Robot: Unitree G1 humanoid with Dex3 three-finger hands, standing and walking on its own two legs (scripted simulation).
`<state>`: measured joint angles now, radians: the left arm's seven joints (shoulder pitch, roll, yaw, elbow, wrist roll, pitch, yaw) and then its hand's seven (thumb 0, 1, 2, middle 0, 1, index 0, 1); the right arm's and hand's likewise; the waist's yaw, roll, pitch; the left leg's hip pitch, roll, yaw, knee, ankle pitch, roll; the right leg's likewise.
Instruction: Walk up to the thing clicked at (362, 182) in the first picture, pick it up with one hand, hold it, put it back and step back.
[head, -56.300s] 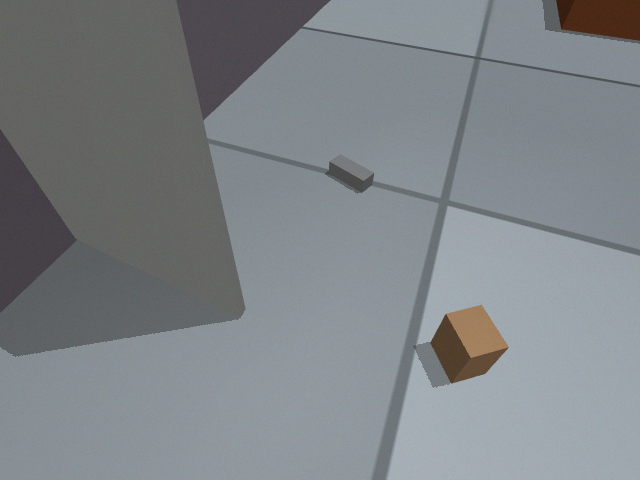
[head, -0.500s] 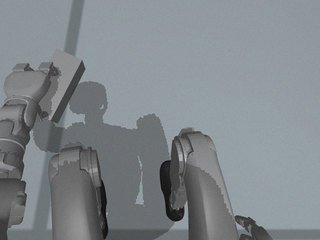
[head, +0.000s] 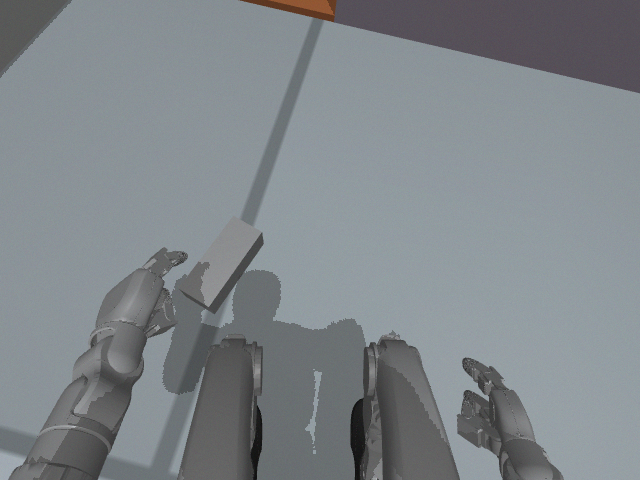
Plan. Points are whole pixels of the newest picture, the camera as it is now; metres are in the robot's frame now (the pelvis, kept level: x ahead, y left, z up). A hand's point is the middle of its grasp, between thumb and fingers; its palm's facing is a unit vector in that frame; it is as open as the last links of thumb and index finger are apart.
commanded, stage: home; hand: left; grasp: from above
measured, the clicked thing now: (224, 264) +0.52 +0.20 -0.47
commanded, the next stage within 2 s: none
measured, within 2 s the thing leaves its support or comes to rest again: neither
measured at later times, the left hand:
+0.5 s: hand (101, 350) +0.25 +0.18 +0.11, palm faces +0.06 -0.96 -0.26, open 7.4 cm
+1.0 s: hand (47, 369) +0.23 +0.19 +0.16, palm faces +0.10 -0.98 -0.20, open 7.7 cm
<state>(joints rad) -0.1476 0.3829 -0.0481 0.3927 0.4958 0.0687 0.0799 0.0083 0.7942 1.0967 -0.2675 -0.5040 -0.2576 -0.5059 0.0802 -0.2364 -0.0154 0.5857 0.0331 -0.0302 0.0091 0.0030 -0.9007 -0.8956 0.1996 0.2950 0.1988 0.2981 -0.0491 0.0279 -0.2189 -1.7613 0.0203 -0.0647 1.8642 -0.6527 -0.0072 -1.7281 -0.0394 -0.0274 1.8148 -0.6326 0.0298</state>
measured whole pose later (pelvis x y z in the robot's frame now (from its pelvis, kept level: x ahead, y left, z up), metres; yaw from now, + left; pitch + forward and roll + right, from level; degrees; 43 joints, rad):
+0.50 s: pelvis +0.05 +0.00 +0.18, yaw +2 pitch +16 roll -3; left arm 0.37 0.23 0.03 -0.02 -0.03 0.40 0.09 0.02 0.90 0.90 -0.21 -0.31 -0.20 -0.30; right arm 0.26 -0.22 0.02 0.53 0.04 -0.15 -0.15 0.01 -0.91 -0.90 0.20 0.30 0.20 0.30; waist -0.07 0.04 -0.19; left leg -0.95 0.04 -0.06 1.20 -0.54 -0.02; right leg -0.91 -0.02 -0.06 1.14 -0.51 0.02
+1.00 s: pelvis +0.08 +0.00 +0.21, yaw +3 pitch +10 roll -2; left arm 0.49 0.22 0.04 -0.12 -0.05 0.45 0.02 0.02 0.85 0.87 -0.19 -0.29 -0.19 -0.29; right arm 0.27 -0.22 0.02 0.53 0.01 -0.25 -0.18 0.01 -0.90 -0.90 0.20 0.30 0.20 0.30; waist -0.04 0.04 -0.16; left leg -0.69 0.03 -0.05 1.01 -0.50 -0.01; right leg -0.65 -0.03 -0.06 0.94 -0.47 0.03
